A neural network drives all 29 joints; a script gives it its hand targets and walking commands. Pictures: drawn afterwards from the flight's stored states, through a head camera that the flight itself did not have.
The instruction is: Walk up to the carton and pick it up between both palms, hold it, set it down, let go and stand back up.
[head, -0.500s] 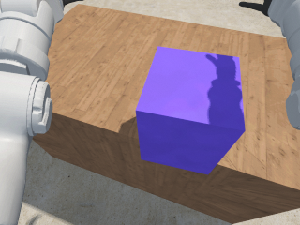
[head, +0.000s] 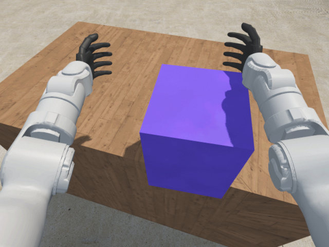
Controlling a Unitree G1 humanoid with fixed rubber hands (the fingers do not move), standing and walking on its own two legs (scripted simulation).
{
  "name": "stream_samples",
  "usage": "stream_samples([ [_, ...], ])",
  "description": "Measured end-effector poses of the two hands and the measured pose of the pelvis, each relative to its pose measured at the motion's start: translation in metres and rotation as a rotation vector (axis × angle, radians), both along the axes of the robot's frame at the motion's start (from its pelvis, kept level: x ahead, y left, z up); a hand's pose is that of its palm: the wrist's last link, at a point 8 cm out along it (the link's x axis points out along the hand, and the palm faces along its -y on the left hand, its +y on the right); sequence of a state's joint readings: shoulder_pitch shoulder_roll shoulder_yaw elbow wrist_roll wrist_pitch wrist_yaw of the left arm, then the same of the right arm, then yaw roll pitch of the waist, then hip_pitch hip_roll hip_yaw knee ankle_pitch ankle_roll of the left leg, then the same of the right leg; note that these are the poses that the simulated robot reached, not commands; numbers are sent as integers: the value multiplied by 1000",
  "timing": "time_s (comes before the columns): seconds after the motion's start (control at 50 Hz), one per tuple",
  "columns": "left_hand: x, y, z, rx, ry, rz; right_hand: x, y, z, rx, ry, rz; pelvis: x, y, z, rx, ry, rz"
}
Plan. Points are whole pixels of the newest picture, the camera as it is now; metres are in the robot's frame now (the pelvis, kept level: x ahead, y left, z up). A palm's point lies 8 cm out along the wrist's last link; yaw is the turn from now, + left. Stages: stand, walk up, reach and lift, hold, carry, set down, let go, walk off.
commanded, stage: set down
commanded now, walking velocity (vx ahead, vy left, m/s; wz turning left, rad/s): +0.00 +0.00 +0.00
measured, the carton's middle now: (193, 134) +0.41 -0.02 +0.06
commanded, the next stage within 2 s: let go in 0.56 s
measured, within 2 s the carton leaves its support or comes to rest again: neither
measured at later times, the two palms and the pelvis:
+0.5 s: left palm (87, 116) +0.41 +0.24 +0.10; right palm (261, 67) +0.48 -0.15 +0.22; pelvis +0.01 +0.00 +0.00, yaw +0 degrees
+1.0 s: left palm (110, 128) +0.40 +0.19 +0.07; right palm (261, 69) +0.47 -0.15 +0.21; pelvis +0.05 -0.01 +0.00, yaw -1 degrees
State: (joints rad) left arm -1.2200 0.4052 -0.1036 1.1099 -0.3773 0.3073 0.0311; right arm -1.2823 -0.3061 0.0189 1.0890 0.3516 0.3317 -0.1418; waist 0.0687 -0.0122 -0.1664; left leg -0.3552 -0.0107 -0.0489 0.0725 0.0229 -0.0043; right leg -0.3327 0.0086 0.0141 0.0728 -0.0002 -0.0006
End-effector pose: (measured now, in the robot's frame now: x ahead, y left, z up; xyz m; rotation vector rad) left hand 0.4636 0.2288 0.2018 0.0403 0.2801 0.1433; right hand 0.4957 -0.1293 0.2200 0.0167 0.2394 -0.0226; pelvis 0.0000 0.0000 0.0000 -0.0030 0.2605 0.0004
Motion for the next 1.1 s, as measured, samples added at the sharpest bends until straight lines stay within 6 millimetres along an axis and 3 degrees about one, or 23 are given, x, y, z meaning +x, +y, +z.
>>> stream_samples([
  [0.36,-51,16,-76,20,34,18,-22,-7,5,1,-140,0,-3,5,1,0,-53,12],
  [0.6,-54,-4,-117,8,17,-41,-20,-21,-5,-13,-229,54,17,1,3,2,-79,-3],
  [0.86,-60,-35,-130,11,-4,-114,-24,-25,-6,-31,-290,63,39,-5,4,3,-153,-17],
  [1.1,-71,-48,-133,24,-5,-116,-28,-19,-4,-43,-334,66,52,-16,3,7,-192,-13],
])
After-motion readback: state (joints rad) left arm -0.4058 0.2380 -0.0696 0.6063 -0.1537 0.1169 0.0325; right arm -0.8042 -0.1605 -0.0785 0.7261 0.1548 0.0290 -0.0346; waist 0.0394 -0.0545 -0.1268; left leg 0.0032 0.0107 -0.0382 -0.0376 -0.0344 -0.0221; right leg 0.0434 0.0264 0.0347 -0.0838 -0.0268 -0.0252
